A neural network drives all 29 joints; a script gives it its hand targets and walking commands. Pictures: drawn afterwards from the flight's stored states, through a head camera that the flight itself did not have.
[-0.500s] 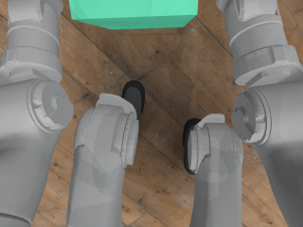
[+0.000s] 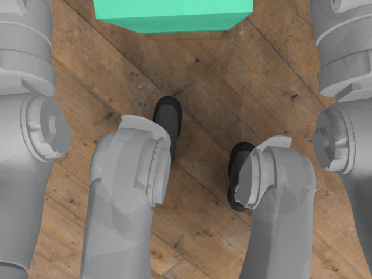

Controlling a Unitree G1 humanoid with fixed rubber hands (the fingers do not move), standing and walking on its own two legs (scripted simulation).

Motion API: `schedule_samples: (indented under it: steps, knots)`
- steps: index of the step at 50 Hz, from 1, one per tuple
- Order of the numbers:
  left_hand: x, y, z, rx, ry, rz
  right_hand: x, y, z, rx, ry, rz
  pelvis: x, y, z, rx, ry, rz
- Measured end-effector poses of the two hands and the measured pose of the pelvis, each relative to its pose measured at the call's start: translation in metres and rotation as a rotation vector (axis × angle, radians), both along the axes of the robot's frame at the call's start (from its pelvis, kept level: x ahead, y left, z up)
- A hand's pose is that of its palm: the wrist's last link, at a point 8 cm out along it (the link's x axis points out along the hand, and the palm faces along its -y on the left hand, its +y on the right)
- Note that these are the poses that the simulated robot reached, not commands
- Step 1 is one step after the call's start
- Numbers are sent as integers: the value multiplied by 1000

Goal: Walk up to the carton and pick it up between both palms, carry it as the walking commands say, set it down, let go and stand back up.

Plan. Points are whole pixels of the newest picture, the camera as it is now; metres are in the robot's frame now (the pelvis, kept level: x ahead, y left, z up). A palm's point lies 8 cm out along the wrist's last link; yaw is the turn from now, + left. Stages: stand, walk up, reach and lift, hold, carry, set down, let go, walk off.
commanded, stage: set down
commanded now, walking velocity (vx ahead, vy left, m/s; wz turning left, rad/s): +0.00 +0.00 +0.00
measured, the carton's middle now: out of the picture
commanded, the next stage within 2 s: let go in 1.22 s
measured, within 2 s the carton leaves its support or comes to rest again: neither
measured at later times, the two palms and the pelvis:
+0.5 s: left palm out of the picture +0.53 +0.32 +0.00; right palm out of the picture +0.62 -0.04 +0.00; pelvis +0.02 +0.00 +0.10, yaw +1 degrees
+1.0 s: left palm out of the picture +0.52 +0.34 +0.14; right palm out of the picture +0.61 -0.04 +0.14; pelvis +0.05 +0.01 +0.24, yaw +2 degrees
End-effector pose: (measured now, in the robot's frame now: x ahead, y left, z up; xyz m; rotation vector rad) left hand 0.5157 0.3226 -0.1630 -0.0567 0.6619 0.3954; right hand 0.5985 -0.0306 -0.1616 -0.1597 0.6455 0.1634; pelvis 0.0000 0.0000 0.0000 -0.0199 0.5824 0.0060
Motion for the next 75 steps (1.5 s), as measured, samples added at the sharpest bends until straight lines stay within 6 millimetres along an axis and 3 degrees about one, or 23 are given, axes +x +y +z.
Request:
schedule_samples:
  steps: [12, 23, 27, 39, 54, 60, 65, 70, 75]
  knots:
    - [-1, 7, 63, 19, -13, -10, 12, 5, 71, -16, 3, -21, 2, -7, 46, -22, 11, 30]
    - [19, 2, 149, 11, -23, -37, 20, -11, 145, -11, 5, -64, 19, -1, 93, -36, 136, 39]
    - [16, 1, 172, 17, 1, -37, 24, -10, 171, 4, -5, -56, 29, 2, 112, -32, 178, 36]
    - [7, 16, 236, 28, -29, -29, 15, -2, 226, -18, 3, -38, 49, 5, 176, -43, 240, 59]
    - [8, 14, 335, 12, -52, -41, 11, -8, 325, 3, -16, -46, 53, 16, 254, -35, 195, 65]
    - [7, 4, 343, -4, -29, -44, 14, -12, 346, -3, -2, -49, 55, 16, 270, -26, 181, 58]
    - [-4, -3, 324, 14, 31, -73, 9, -12, 336, -42, 21, -31, 61, 15, 280, -26, 175, 56]
    - [-32, -5, 316, 70, 94, -148, -32, -28, 319, -102, 68, -86, 77, 18, 295, -33, 159, 71]
    - [-55, 3, 355, 138, 95, -218, -65, -44, 345, -106, 38, -110, 90, 21, 313, -25, 97, 81]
